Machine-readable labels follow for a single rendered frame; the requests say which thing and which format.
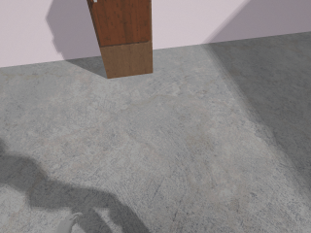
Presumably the left robot hand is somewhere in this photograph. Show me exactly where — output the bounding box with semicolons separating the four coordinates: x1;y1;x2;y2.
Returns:
53;212;84;233

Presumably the cupboard door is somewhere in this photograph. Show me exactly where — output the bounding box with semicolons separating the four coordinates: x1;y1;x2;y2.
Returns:
89;0;151;46

